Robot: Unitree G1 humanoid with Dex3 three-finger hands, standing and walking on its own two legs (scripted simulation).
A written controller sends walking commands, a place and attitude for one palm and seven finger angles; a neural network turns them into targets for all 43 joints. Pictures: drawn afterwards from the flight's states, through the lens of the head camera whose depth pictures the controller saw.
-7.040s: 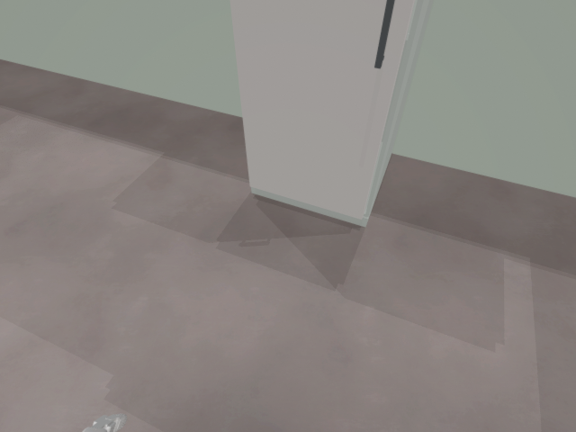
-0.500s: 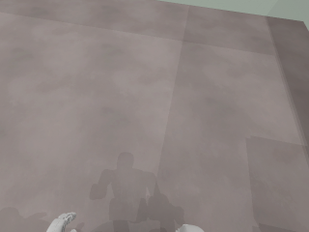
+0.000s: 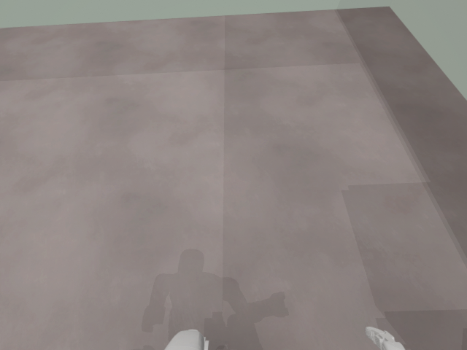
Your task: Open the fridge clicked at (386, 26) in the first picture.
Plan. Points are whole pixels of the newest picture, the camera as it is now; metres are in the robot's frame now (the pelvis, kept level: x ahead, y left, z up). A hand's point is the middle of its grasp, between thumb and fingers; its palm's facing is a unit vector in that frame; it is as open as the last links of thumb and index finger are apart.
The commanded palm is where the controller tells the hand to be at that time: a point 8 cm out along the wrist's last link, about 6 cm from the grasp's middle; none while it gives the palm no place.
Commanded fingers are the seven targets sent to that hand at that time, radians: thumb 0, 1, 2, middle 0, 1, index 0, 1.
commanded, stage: turn to face it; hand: right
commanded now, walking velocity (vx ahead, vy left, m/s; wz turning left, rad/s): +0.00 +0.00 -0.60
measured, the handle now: out of the picture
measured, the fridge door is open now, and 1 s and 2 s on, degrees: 0 0 0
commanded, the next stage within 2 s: none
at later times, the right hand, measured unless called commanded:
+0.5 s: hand out of the picture +0.02 -0.16 -0.15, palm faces +0.30 +0.91 -0.28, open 7.4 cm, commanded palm none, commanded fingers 0.00 -0.90 -0.90 0.20 0.30 0.20 0.30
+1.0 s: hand out of the picture -0.07 -0.25 -0.17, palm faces +0.59 +0.77 -0.23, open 7.4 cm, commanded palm none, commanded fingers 0.00 -0.90 -0.90 0.20 0.30 0.20 0.30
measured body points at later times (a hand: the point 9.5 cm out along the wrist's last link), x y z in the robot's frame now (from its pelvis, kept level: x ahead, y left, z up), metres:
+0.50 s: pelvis +0.00 +0.05 +0.00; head +0.04 +0.07 +0.45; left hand +0.14 +0.30 -0.16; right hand +0.00 -0.21 -0.13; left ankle +0.01 +0.15 -0.74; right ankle -0.07 -0.10 -0.66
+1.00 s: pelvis -0.02 -0.02 +0.00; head -0.01 -0.07 +0.45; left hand +0.19 +0.14 -0.12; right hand -0.10 -0.29 -0.15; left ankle +0.08 +0.15 -0.64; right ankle -0.06 -0.07 -0.74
